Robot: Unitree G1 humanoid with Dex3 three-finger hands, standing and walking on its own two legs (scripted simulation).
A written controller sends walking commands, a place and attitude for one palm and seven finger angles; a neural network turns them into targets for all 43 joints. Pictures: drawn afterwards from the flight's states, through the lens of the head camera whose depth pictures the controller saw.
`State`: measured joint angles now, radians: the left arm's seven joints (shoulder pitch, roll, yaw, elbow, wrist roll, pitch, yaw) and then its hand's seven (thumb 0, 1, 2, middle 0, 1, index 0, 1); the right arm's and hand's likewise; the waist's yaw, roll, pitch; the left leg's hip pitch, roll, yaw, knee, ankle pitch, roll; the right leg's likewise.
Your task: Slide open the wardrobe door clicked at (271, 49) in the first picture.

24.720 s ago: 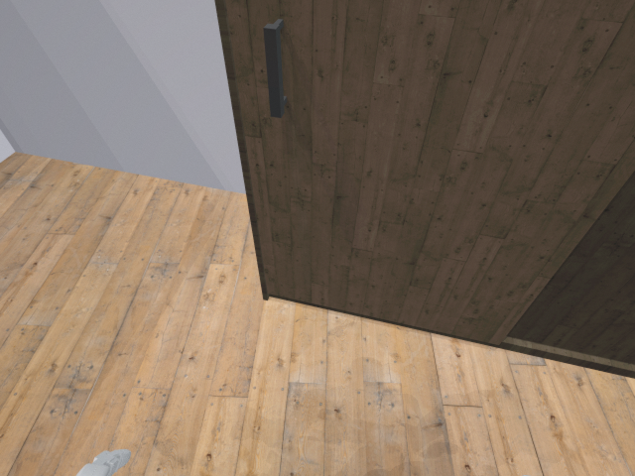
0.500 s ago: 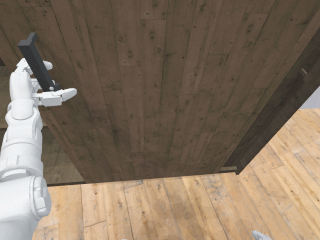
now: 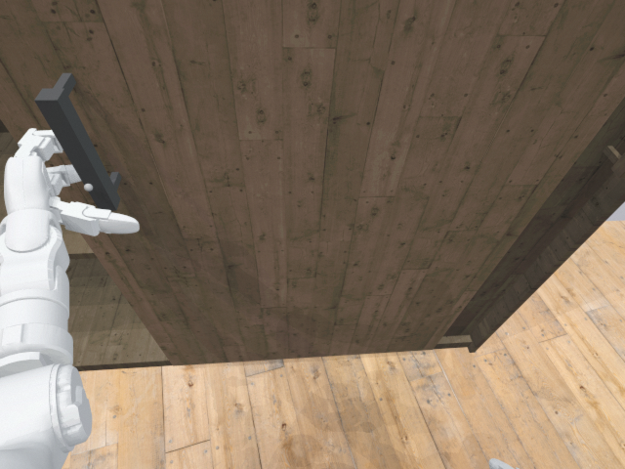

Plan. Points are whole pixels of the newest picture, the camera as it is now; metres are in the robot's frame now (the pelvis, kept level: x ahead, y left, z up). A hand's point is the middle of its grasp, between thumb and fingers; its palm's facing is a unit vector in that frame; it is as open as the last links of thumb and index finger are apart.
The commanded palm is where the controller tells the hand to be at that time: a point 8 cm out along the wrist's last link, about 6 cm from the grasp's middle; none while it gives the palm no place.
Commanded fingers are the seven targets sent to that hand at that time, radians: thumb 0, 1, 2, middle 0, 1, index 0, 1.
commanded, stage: slip the hand off the handle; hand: left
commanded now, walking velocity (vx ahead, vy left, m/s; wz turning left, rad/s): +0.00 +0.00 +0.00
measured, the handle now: (89, 146) +0.47 +0.30 +0.15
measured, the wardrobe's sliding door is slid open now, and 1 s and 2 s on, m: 0.66 0.66 0.66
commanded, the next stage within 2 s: draw the hand back to the body in 1.16 s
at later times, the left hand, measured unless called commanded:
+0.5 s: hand (29, 194) +0.40 +0.35 +0.13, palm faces +0.40 -0.89 -0.21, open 14.7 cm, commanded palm +0.36 +0.38 +0.14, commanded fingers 0.00 -0.55 0.20 -0.25 -1.15 -0.25 -1.15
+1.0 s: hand out of the picture +0.31 +0.35 +0.13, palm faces +0.42 -0.89 -0.20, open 14.7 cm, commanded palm +0.27 +0.37 +0.14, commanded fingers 0.00 -0.55 0.20 -0.25 -1.15 -0.25 -1.15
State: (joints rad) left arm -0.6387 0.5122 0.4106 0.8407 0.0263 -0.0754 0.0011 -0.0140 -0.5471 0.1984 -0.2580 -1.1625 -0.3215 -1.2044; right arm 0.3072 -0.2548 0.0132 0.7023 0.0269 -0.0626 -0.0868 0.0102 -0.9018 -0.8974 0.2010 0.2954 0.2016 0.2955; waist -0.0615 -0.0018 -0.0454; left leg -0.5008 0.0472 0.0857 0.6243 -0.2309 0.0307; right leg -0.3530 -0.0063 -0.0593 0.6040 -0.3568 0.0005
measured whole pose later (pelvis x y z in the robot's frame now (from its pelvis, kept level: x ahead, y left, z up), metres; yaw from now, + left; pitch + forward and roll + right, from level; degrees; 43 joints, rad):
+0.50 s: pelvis +0.00 -0.01 +0.00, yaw +1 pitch +7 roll -2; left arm -0.63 0.66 0.50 0.90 -0.01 -0.12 -0.16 -0.02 -0.55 0.20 -0.25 -1.15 -0.25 -1.15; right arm 0.33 -0.28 0.02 0.69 0.04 -0.04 -0.11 0.01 -0.90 -0.90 0.20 0.30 0.20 0.30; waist -0.05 0.00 -0.05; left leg -0.55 0.06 0.06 0.66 -0.24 0.02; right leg -0.38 0.01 -0.08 0.62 -0.37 -0.01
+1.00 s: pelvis -0.01 +0.00 +0.00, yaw +2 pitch +4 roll -2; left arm -0.25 0.51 0.48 0.45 -0.13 -0.01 -0.15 -0.02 -0.55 0.20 -0.25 -1.15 -0.25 -1.15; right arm 0.27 -0.26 0.03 0.64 0.06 -0.09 -0.13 0.01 -0.90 -0.90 0.20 0.30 0.20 0.30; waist 0.02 0.03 -0.06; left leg -0.47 0.04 0.06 0.64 -0.23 0.03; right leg -0.30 -0.01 -0.08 0.60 -0.36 0.00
